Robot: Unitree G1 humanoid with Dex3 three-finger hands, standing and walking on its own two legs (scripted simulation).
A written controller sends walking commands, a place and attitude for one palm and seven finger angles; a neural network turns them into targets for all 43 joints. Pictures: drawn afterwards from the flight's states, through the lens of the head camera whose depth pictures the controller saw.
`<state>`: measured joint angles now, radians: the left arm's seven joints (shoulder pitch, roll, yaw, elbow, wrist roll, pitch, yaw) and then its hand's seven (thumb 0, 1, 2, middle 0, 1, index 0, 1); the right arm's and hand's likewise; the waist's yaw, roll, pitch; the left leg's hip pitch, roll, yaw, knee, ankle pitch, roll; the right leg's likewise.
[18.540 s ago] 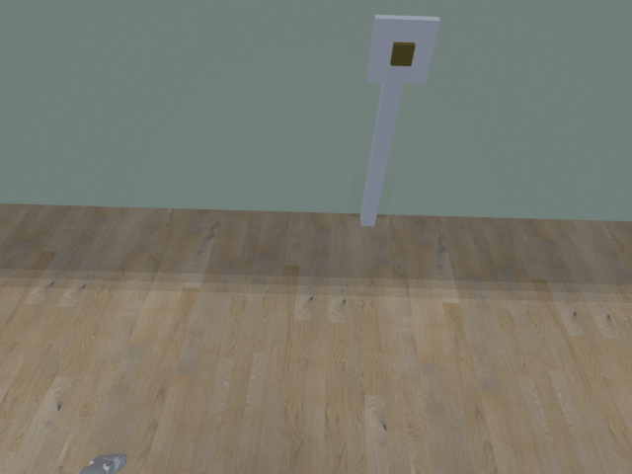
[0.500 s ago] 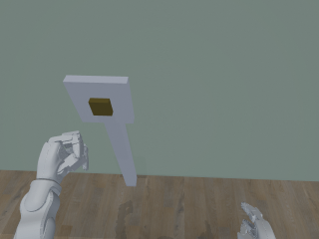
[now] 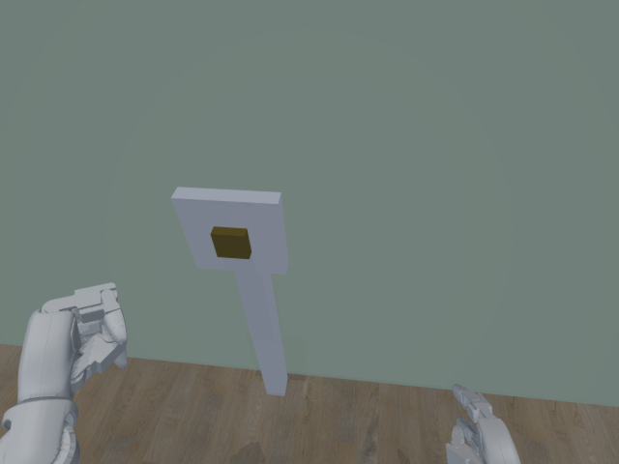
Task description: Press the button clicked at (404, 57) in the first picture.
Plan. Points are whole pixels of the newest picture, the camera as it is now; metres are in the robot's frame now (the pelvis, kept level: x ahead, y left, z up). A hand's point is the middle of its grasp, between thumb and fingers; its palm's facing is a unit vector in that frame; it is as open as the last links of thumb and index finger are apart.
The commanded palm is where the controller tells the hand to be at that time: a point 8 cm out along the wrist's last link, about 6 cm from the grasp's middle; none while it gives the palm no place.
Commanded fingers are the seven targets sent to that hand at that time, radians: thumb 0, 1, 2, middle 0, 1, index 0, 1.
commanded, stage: draw the hand back to the body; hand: left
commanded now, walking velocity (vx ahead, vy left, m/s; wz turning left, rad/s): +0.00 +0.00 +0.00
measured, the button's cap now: (232, 241) +0.47 +0.20 +0.00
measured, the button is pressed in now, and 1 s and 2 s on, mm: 0 0 0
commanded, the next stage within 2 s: step back with the hand held close in 0.48 s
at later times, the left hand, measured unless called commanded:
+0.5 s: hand (81, 359) +0.16 +0.23 +0.16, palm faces +0.41 -0.83 -0.37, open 3.1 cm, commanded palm +0.11 +0.27 +0.18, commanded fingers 0.00 0.90 0.90 -1.30 -1.50 -1.30 -1.50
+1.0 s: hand (66, 374) +0.15 +0.25 +0.15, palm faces +0.31 -0.82 -0.48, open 3.1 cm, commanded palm +0.09 +0.29 +0.17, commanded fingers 0.00 0.90 0.90 -1.30 -1.50 -1.30 -1.50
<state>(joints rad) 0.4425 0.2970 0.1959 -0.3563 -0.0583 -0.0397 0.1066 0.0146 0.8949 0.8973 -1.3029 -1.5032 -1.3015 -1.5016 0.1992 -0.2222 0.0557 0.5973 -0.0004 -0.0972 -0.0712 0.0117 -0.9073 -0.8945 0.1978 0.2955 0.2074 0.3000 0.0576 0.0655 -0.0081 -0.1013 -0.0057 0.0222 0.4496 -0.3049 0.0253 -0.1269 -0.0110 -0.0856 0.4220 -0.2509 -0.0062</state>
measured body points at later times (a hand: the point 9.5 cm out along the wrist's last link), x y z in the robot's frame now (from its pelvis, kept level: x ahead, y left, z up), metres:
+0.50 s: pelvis -0.01 -0.01 +0.00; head -0.04 -0.02 +0.45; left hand +0.14 +0.28 +0.18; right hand +0.17 -0.22 -0.08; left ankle -0.04 +0.10 -0.74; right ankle -0.01 -0.11 -0.74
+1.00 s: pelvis -0.04 +0.01 +0.00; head -0.02 +0.01 +0.45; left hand +0.13 +0.29 +0.18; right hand +0.13 -0.24 -0.08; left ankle -0.04 +0.10 -0.74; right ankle -0.01 -0.11 -0.74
